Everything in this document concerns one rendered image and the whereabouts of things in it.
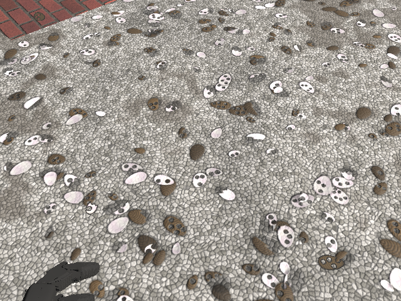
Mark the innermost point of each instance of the left robot hand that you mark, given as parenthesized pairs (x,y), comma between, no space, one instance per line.
(60,277)

